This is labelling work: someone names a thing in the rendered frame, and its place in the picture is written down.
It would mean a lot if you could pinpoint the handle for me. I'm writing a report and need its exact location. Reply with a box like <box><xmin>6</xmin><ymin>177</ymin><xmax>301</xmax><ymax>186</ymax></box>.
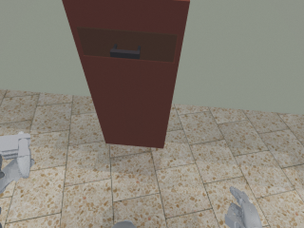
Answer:
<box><xmin>109</xmin><ymin>44</ymin><xmax>141</xmax><ymax>60</ymax></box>

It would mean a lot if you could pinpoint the drawer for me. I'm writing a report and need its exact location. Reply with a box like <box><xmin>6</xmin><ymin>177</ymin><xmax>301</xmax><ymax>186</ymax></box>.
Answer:
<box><xmin>76</xmin><ymin>27</ymin><xmax>178</xmax><ymax>63</ymax></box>

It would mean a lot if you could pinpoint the robot right hand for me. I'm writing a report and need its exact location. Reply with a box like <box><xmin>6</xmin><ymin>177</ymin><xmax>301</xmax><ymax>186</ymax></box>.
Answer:
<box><xmin>224</xmin><ymin>186</ymin><xmax>262</xmax><ymax>228</ymax></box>

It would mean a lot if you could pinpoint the cabinet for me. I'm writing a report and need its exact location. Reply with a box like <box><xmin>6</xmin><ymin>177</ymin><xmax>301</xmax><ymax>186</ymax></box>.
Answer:
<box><xmin>62</xmin><ymin>0</ymin><xmax>190</xmax><ymax>149</ymax></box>

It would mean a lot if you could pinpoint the robot left hand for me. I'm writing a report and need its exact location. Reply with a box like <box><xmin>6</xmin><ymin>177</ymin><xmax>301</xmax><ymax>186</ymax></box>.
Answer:
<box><xmin>0</xmin><ymin>131</ymin><xmax>35</xmax><ymax>194</ymax></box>

